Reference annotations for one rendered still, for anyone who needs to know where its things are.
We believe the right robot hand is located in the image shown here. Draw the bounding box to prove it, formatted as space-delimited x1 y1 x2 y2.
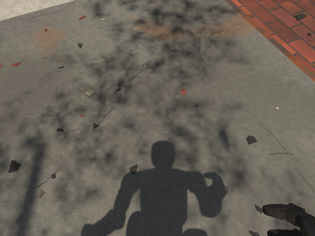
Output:
262 203 315 236

